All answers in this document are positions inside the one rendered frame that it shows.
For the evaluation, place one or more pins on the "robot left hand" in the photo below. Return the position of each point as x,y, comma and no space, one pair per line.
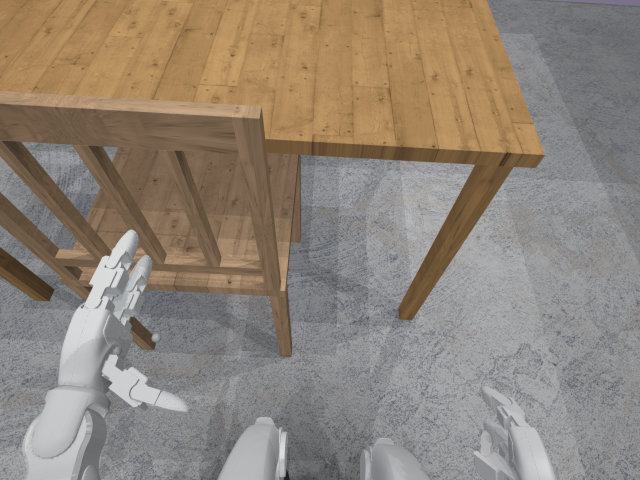
102,323

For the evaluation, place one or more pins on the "chair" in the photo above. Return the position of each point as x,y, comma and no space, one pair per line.
214,211

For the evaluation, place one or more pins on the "robot left forearm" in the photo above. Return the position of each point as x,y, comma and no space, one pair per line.
65,441

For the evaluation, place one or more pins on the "left robot thigh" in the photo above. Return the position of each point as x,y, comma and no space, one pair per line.
259,454

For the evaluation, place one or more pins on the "robot right shin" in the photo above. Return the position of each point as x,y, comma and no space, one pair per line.
384,441

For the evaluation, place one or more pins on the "robot right hand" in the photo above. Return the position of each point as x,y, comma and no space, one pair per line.
523,455

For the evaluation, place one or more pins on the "table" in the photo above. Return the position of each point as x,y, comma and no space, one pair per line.
409,80

